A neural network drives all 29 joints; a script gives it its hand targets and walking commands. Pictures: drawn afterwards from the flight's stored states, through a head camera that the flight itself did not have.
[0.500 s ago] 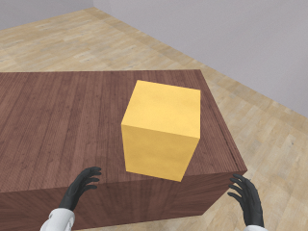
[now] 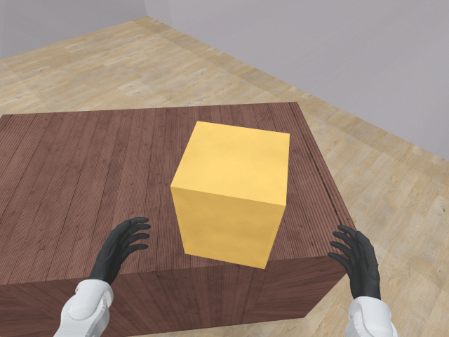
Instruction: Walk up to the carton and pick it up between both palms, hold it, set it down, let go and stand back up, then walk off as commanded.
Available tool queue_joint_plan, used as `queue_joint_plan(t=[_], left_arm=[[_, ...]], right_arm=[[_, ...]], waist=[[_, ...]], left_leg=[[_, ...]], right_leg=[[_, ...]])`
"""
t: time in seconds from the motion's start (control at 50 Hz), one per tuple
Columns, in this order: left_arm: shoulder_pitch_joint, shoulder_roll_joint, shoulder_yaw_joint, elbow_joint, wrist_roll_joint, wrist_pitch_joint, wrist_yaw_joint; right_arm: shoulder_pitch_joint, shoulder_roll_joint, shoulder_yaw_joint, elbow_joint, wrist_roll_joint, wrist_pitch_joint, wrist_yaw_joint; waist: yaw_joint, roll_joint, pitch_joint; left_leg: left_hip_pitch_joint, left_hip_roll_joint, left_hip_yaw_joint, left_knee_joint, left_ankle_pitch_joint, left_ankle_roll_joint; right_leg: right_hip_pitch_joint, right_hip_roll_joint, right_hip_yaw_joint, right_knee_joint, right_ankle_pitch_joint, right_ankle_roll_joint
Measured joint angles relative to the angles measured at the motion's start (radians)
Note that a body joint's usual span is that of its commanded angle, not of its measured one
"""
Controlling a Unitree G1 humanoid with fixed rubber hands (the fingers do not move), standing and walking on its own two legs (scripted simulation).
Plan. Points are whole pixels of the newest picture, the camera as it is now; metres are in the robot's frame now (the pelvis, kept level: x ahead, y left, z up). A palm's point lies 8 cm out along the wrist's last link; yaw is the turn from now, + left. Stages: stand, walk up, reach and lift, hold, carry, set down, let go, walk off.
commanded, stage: reach and lift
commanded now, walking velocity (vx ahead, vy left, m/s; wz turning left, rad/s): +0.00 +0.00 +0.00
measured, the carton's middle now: (232, 198) +0.39 +0.01 -0.01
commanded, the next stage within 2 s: none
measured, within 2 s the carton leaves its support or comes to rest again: neither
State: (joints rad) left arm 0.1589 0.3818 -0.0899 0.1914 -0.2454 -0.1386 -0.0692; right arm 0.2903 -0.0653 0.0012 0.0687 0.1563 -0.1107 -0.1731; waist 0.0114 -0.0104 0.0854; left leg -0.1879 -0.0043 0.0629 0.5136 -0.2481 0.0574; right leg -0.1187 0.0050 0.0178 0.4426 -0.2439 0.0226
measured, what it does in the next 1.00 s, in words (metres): stands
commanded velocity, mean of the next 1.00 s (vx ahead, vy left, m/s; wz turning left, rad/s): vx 0.00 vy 0.00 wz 0.00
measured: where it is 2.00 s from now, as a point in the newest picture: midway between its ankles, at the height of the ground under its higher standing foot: outside the picture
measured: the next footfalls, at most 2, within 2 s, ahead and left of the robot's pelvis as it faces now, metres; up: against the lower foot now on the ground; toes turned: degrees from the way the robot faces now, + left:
none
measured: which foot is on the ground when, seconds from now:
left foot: down 0.00-1.00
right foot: down 0.00-1.00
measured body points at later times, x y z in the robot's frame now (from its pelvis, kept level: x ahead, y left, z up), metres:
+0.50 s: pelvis +0.01 +0.00 +0.00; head +0.02 +0.01 +0.45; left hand +0.31 +0.21 +0.07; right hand +0.28 -0.19 +0.07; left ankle +0.03 +0.08 -0.74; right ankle +0.00 -0.14 -0.74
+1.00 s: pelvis +0.00 +0.00 +0.00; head -0.01 +0.01 +0.45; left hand +0.39 +0.19 +0.14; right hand +0.33 -0.19 +0.13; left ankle +0.03 +0.08 -0.74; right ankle +0.00 -0.14 -0.74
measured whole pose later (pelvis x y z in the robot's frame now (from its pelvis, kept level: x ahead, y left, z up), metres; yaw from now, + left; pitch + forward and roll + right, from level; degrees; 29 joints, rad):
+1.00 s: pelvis +0.00 +0.00 +0.00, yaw +0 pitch -4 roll -2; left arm -0.49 0.39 0.04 0.29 -0.25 0.44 -0.09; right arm -0.31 -0.15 0.00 0.08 0.27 0.39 -0.24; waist -0.07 -0.01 0.06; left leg -0.19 0.00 0.06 0.49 -0.23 0.05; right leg -0.12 0.01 0.02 0.42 -0.22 0.02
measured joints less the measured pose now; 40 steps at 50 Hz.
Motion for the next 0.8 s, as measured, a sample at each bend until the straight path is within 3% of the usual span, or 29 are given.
queue_joint_plan(t=[0.18,0.32,0.54,0.68,0.8], left_arm=[[-0.023,0.0,0.0,-0.098,0.0,0.155,-0.014],[-0.054,0.0,0.007,-0.197,0.0,0.241,0.009],[-0.253,0.011,0.065,-0.157,0.0,0.418,-0.006],[-0.377,0.011,0.102,-0.15,0.0,0.518,-0.018],[-0.465,0.011,0.132,-0.064,0.0,0.588,-0.03]], right_arm=[[-0.022,0.0,0.0,-0.063,0.007,0.131,-0.017],[-0.066,-0.003,0.0,-0.156,0.02,0.183,-0.019],[-0.236,-0.011,0.0,-0.15,0.027,0.354,-0.04],[-0.342,-0.045,0.0,-0.147,0.071,0.408,-0.055],[-0.425,-0.081,0.0,-0.086,0.089,0.459,-0.062]], waist=[[0.0,0.0,-0.01],[0.0,0.0,-0.011],[-0.018,0.0,-0.013],[-0.042,0.0,-0.014],[-0.062,0.0,-0.014]], left_leg=[[0.0,0.0,0.0,-0.018,-0.002,-0.004],[0.0,0.0,0.0,-0.022,-0.002,-0.006],[0.0,0.0,0.0,-0.022,0.0,-0.006],[0.0,0.0,0.0,-0.023,0.004,-0.006],[0.0,0.0,0.0,-0.027,0.011,-0.006]], right_leg=[[0.0,0.0,0.0,-0.018,-0.002,-0.001],[0.0,0.0,0.0,-0.022,-0.002,-0.001],[0.0,0.0,0.0,-0.023,0.002,-0.001],[0.0,0.0,0.0,-0.023,0.004,-0.002],[0.0,0.0,0.0,-0.027,0.012,-0.001]])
